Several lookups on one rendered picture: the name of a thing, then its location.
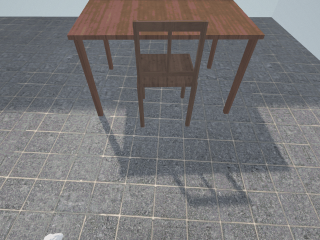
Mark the chair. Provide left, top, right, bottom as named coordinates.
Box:
left=132, top=20, right=209, bottom=128

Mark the table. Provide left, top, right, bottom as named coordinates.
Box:
left=67, top=0, right=265, bottom=117

